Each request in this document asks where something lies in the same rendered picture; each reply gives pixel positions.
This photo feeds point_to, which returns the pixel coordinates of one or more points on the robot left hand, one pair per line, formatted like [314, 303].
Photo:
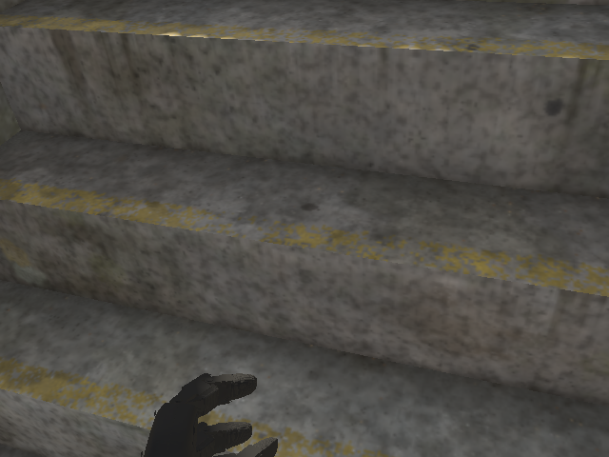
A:
[176, 433]

